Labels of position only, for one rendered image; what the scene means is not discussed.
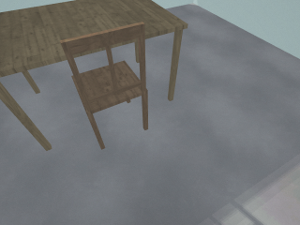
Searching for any chair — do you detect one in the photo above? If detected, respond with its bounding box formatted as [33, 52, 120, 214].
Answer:
[60, 22, 148, 150]

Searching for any table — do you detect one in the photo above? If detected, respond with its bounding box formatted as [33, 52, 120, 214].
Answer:
[0, 0, 188, 151]

